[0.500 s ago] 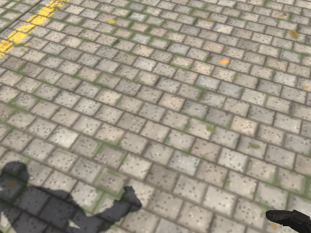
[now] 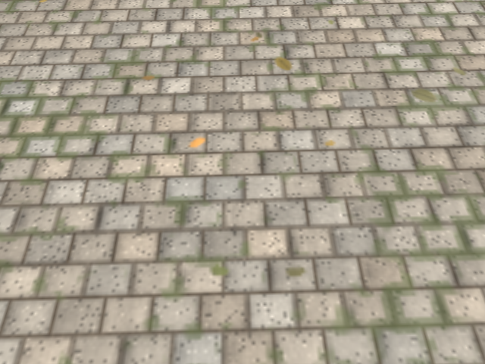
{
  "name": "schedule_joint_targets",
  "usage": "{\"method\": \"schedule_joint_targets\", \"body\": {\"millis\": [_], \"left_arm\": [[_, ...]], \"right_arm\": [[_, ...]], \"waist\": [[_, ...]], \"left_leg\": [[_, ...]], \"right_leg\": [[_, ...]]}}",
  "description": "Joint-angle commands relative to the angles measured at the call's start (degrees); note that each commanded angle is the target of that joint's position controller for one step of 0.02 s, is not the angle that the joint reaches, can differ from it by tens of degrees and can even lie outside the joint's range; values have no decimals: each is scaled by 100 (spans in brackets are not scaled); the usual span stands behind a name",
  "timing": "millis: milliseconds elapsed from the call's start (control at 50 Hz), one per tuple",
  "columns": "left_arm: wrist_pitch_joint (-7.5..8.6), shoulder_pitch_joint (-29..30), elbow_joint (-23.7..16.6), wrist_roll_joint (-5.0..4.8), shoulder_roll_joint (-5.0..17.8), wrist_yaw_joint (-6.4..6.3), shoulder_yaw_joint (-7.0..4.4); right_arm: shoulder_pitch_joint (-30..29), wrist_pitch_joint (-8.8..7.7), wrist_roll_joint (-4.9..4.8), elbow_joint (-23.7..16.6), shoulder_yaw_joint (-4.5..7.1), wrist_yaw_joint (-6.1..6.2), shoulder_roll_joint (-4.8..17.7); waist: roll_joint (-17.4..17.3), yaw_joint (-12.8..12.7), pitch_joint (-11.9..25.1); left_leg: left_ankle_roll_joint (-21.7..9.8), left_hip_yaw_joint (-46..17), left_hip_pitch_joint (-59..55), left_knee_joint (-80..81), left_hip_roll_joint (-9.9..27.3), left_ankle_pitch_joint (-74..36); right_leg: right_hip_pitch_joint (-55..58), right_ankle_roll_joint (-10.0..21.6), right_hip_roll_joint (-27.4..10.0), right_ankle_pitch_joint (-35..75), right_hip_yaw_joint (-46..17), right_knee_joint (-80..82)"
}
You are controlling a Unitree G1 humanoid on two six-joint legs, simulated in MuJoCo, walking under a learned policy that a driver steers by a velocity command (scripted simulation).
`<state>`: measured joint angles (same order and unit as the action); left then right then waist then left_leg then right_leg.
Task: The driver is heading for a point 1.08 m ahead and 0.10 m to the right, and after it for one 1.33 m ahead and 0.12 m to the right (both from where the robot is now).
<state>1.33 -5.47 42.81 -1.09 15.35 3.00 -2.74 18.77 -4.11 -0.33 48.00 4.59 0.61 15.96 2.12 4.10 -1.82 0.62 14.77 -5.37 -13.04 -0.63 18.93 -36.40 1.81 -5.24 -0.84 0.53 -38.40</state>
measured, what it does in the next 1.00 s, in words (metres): walks ahead, turning right: right foot, then left foot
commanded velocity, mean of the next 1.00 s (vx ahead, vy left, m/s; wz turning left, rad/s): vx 0.37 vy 0.00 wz -0.32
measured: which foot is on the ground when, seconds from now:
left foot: down 0.00-0.10, up 0.12-0.54, down 0.56-0.98, up 1.00-1.00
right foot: up 0.00-0.06, down 0.08-0.58, up 0.60-0.94, down 0.96-1.00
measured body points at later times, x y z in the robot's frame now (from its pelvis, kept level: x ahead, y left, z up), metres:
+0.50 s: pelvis +0.29 -0.03 +0.01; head +0.32 -0.05 +0.45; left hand +0.41 +0.24 -0.10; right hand +0.45 -0.33 -0.07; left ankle +0.50 +0.07 -0.71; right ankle +0.18 -0.11 -0.73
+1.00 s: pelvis +0.47 -0.06 +0.00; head +0.49 -0.07 +0.45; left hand +0.73 +0.13 -0.08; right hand +0.47 -0.35 -0.12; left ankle +0.49 +0.05 -0.73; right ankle +0.47 -0.19 -0.73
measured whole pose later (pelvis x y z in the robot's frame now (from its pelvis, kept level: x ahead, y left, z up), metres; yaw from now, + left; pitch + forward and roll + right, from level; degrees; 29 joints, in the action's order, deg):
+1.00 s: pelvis +0.47 -0.06 +0.00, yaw -17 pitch +1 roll +0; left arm -0.6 -6.4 38.9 0.9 14.8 -2.5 -2.8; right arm 12.0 -1.2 -1.1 49.1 2.7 -0.3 16.6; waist -0.7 3.1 -2.0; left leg -1.6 -3.1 15.0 -30.9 -3.0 17.7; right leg -18.1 -0.5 -0.2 -10.2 -2.5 -27.6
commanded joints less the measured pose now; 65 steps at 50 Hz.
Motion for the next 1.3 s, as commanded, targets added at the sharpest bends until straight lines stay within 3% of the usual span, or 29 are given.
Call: {"method": "schedule_joint_targets", "body": {"millis": [20, 80, 100, 120, 140, 160, 200, 280, 380, 460, 540, 560, 580, 600, 620, 660, 720, 800, 940, 960, 980, 1000, 1020, 1040, 1080, 1160, 1260, 1280, 1300], "left_arm": [[56, 395, -597, -1, 489, 80, -133], [-10, -1575, -168, -44, 1212, -39, -554], [-46, -1921, -92, -81, 1925, -162, -723], [60, -1845, -329, -49, 1898, -120, -643], [145, -1785, -308, 0, 1413, -84, -502], [207, -1542, -295, -3, 1236, -90, -453], [229, -836, -445, 24, 849, -134, -328], [255, -777, -532, 52, 947, -258, -345], [185, -1161, -413, -7, 1075, -384, -388], [126, -1477, -286, -54, 1042, -410, -395], [86, -1434, -241, 23, 843, -419, -341], [90, -1441, -287, 69, 578, -398, -237], [117, -2074, -369, 49, 273, -423, -136], [150, -2484, -317, -34, 395, -440, -120], [137, -2148, -256, -63, 906, -452, -238], [54, -1259, -419, 54, 974, -474, -275], [-72, -1326, -413, 96, 529, -462, -209], [-101, -1043, -469, 166, 257, -488, -82], [-145, -455, -595, 156, 610, -545, -218], [-119, -556, -621, 206, 814, -578, -273], [-135, -736, -676, 259, 1140, -635, -349], [-201, -764, -566, 242, 1255, -626, -407], [-194, -831, -599, 234, 980, -609, -364], [-160, -786, -610, 247, 846, -610, -313], [-94, -165, -678, 145, 759, -589, -285], [-150, 141, -572, 176, 912, -583, -359], [-179, 110, -382, 5, 1099, -579, -421], [-173, -33, -289, -24, 993, -569, -399], [-172, -379, -153, 66, 778, -528, -355]], "right_arm": [[-162, 64, -90, -269, 291, 54, 1156], [-278, 168, -118, -338, 251, 106, 1169], [169, 76, 142, -594, 37, 67, 484], [80, -161, 73, -739, -93, 1, 337], [-708, -319, -182, -881, 30, -70, 831], [-939, -406, -228, -974, 10, -75, 804], [-828, -388, 26, -831, 67, 0, 841], [-792, -158, 120, -855, 39, -12, 607], [-1878, -177, 67, -1133, -94, -79, 353], [-2196, -265, -26, -1257, -36, -182, 584], [-1303, -367, 27, -987, 92, -210, 811], [-738, -404, 156, -915, 160, -179, 1011], [-167, -399, 314, -856, 262, -160, 1505], [183, -318, 169, -611, 287, -233, 1427], [-106, -299, 39, -713, 143, -249, 958], [-745, -217, 103, -784, -28, -251, 545], [-1048, -225, 159, -607, -138, -254, 328], [-1113, -101, 64, -380, -62, -178, 721], [-1044, 231, -172, -248, 17, -73, 983], [-963, 237, -139, -268, -24, -51, 835], [-849, 217, -15, -352, -98, -60, 561], [-527, 222, -66, -396, -148, -42, 338], [-756, 248, -81, -412, -73, -35, 633], [-798, 313, -109, -417, 57, -38, 902], [-571, 529, -101, -334, 104, 17, 809], [-785, 664, -101, -556, 3, -43, 491], [-637, 687, -71, -704, 92, -240, 698], [-479, 690, -42, -654, 143, -228, 771], [-404, 687, -8, -685, 241, -162, 1070]], "waist": [[-555, -219, -210], [-455, -1310, 948], [1002, -974, 1416], [1001, -884, 2349], [341, -1186, 1821], [190, -1030, 1161], [-80, -528, 558], [-11, -316, 380], [232, -726, 129], [309, -818, 118], [518, -354, 354], [288, -76, 880], [-919, -185, 1772], [-2194, -231, 2048], [-1343, -144, 1405], [-514, -222, 606], [-826, -571, 543], [-925, -568, 908], [-819, -523, 457], [-627, -534, 559], [60, -469, 821], [1171, -315, 946], [1264, -629, 907], [951, -639, 846], [553, -334, 618], [754, -342, 592], [695, -246, 772], [518, -207, 753], [-350, -286, 632]], "left_leg": [[-770, -317, -82, -313, 1782, -4404], [-338, -32, 912, -3303, 1361, -5239], [69, -115, 3330, -5479, 630, -994], [156, -1539, 4611, -6649, -253, 1665], [3, -2025, 5220, -6751, 91, 1231], [-124, -1973, 5296, -6352, 332, 711], [-75, -1983, 4514, -5419, 716, 67], [242, -1812, 3971, -4492, 679, -499], [393, -1732, 3549, -2315, 270, -2238], [275, -1950, 3302, -1638, 140, -2283], [-162, -1724, 2293, -1286, 117, -1688], [-448, -2064, 1259, -1341, 554, -1875], [-1220, -3865, -703, -1387, 1748, -2248], [-1840, -5759, -1218, -718, 2466, -1872], [-1682, -5393, -693, -647, 2335, -1723], [-1414, -3702, 648, -712, 1838, -3234], [-1247, -2592, 1529, -542, 1297, -4623], [-1327, -2202, 1696, -539, 1128, -5268], [-1037, -2958, 1886, -886, 970, -2359], [-803, -2987, 2207, -1161, 807, -1843], [-514, -2628, 2728, -1893, 381, -713], [-202, -1769, 3424, -2604, -218, 712], [26, -1617, 3791, -3757, -179, 1717], [139, -1737, 4023, -4772, -73, 1871], [318, -1847, 4001, -4962, 192, 1364], [421, -1387, 3119, -3842, 232, 518], [15, -1014, 2119, -2088, 90, -579], [-157, -1052, 1687, -1657, -37, -959], [-434, -1797, 1148, -1127, 346, -2099]], "right_leg": [[122, 293, 252, -660, 367, 179], [3141, 826, 887, -706, 439, 638], [5196, 1642, -562, -861, -2112, 769], [6077, 2448, -1424, -1996, -4917, 1903], [5801, 2044, -1319, -1929, -4358, 2254], [5053, 1826, -1107, -1567, -3579, 2240], [3537, 1530, -651, -421, -2480, 2309], [2504, 1537, -336, 589, -1794, 2595], [2096, 1128, 62, -191, -1419, 2526], [2517, 1013, -188, -708, -1989, 2107], [2915, 760, -224, 51, -2153, 1188], [2691, 533, 143, 250, -1845, 61], [1205, 78, 884, -1070, -1232, -1847], [28, -180, 1179, -3446, -1051, -3184], [-328, -228, 918, -3275, -1350, -3708], [-126, -311, 596, -2753, -1038, -3501], [787, -387, 287, -2329, -742, -2181], [1715, -535, 341, -1478, -399, -464], [2420, -237, 563, -483, -357, 1476], [2944, -46, 152, 149, -663, 1558], [3566, 317, -690, 1404, -1210, 1404], [3797, 997, -1345, 1630, -1862, 1559], [3787, 1407, -1729, 1867, -2308, 1783], [3694, 1454, -1722, 1997, -2171, 1804], [3253, 1129, -1370, 1672, -1411, 1808], [2626, 965, -993, 1455, -475, 1891], [2641, 699, -1162, 767, -221, 1373], [2371, 426, -989, 105, -32, 1011], [1702, -58, -609, -986, 472, 86]]}}
Keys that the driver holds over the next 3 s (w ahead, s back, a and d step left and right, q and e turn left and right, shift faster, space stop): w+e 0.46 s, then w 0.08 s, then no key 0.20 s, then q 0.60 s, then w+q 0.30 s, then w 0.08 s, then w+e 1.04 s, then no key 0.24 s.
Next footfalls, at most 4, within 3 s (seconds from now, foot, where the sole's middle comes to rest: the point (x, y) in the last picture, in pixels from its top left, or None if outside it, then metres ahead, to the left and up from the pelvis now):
0.08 right None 0.22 -0.11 -0.77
0.56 left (230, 344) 0.53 0.03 -0.77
0.96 right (319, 344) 0.51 -0.21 -0.77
1.30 left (221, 334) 0.56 0.06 -0.77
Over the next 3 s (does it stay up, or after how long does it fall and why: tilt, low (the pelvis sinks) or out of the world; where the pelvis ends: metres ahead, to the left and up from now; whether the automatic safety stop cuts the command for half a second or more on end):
stays up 1.18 -0.14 0.01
